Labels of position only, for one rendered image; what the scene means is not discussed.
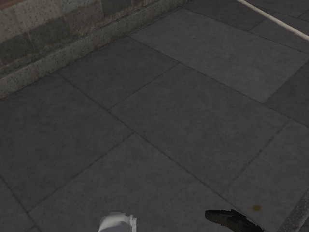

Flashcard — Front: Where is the right robot hand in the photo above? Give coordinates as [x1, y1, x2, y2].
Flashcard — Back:
[205, 209, 265, 232]

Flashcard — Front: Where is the robot left thigh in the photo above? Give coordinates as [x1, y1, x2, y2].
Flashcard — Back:
[98, 212, 137, 232]

